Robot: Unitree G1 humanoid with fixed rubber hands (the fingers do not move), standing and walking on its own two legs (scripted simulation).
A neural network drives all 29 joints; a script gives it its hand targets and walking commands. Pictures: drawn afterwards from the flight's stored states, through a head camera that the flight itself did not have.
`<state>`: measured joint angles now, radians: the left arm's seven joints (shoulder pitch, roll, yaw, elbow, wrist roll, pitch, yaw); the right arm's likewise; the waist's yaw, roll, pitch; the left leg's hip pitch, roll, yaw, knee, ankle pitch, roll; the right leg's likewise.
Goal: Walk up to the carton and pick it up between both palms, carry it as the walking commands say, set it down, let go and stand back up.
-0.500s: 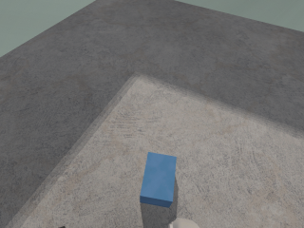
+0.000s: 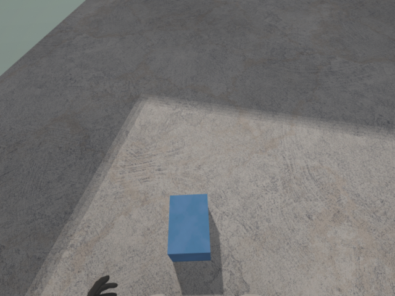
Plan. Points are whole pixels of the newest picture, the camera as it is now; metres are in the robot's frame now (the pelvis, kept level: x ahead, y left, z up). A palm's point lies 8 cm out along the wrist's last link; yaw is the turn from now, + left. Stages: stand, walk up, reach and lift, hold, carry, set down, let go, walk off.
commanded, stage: walk up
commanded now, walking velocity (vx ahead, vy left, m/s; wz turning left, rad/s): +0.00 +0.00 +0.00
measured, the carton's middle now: (190, 227) +0.46 +0.07 -0.69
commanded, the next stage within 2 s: none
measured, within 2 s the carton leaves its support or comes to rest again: neither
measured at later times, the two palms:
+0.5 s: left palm out of the picture -0.03 +0.32 -0.14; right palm out of the picture +0.07 -0.17 -0.11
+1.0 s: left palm out of the picture +0.02 +0.28 -0.13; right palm out of the picture -0.02 -0.16 -0.14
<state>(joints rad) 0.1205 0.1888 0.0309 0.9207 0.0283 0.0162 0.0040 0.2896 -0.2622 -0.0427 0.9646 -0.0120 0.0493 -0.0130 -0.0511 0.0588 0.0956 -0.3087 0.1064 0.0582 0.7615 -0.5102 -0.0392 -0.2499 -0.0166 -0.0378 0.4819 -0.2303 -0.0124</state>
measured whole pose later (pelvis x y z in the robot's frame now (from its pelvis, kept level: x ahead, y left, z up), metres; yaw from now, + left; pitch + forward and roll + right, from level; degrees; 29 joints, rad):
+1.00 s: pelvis +0.01 +0.06 +0.01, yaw +1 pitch -1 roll +0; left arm 0.25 0.16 0.01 1.13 0.01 -0.01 0.04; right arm 0.32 -0.15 -0.01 1.13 -0.01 -0.01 -0.04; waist -0.01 0.01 0.03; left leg -0.09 0.03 0.08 0.34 -0.23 -0.01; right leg -0.12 0.00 -0.02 0.35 -0.20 -0.01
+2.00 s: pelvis +0.00 +0.04 -0.01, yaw -7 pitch +1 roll +1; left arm 0.24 0.22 0.06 0.94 0.03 0.01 0.02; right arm 0.28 -0.22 -0.04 1.00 -0.01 0.03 -0.05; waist -0.03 -0.02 0.04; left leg -0.19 0.09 0.20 0.54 -0.34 -0.03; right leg -0.32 0.05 0.06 0.61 -0.29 -0.03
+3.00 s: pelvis +0.01 +0.06 +0.00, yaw -7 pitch -1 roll +0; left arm 0.28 0.17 0.00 1.11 0.01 -0.02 0.04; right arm 0.31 -0.16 -0.02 1.12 -0.01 -0.01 -0.03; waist 0.00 0.00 0.03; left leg -0.10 0.02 0.10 0.38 -0.27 0.01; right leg -0.19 0.03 0.05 0.41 -0.21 -0.02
